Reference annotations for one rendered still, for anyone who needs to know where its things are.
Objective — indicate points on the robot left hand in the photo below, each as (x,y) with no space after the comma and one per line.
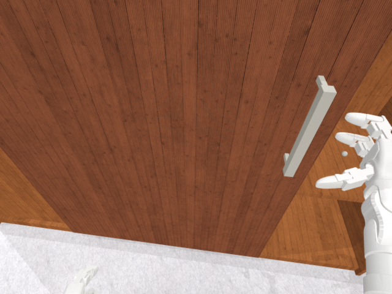
(81,280)

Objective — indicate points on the robot right hand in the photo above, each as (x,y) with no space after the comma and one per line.
(378,154)

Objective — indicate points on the right robot forearm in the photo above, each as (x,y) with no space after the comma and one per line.
(377,213)

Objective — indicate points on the handle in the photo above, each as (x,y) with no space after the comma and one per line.
(314,118)

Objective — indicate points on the wardrobe door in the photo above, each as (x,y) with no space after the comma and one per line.
(18,197)
(167,121)

